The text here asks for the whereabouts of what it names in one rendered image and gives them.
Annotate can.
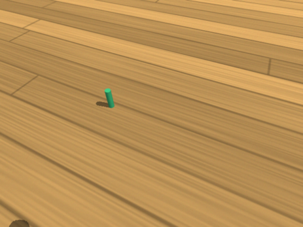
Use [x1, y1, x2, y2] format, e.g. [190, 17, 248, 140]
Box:
[105, 88, 115, 108]

